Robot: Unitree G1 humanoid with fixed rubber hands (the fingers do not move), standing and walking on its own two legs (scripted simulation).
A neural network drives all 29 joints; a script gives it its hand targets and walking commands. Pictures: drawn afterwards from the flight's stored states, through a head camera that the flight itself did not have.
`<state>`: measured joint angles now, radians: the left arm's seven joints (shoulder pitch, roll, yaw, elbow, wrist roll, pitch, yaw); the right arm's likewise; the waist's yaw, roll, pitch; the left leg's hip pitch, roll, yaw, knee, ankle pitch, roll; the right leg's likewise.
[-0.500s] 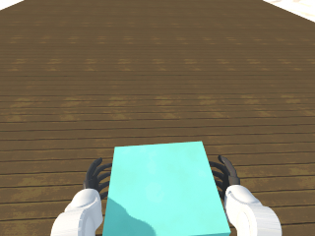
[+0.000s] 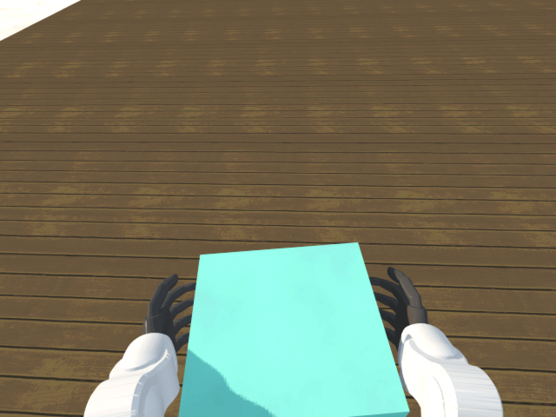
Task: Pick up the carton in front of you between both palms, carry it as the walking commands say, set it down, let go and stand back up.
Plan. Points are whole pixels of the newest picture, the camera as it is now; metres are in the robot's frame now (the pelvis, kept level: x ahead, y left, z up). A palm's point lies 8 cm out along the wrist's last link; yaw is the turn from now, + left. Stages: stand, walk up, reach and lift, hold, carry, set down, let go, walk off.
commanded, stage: carry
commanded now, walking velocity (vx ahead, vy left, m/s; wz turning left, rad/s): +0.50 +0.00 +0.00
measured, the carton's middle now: (288, 363) +0.22 +0.00 +0.00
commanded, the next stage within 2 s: none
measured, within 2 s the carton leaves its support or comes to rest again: neither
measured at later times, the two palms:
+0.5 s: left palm (188, 172) +0.57 +0.19 +0.07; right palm (341, 172) +0.54 -0.11 +0.08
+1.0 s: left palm (216, 111) +0.81 +0.17 +0.08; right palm (336, 107) +0.81 -0.14 +0.07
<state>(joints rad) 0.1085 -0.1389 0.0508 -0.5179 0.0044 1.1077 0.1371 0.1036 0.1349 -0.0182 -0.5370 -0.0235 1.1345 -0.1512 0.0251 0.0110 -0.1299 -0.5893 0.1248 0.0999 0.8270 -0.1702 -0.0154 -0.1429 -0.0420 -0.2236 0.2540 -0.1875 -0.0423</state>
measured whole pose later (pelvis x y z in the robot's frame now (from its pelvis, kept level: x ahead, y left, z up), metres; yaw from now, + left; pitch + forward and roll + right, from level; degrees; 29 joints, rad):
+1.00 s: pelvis +0.58 +0.01 -0.01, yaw +0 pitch +2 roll -1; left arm 0.09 -0.14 0.05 -0.55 0.02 1.11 0.12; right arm 0.08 0.13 -0.02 -0.57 -0.03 1.14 -0.14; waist 0.01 0.04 -0.06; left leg -0.25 0.08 0.12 0.46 -0.19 -0.02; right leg -0.28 -0.03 -0.23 0.41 -0.17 -0.06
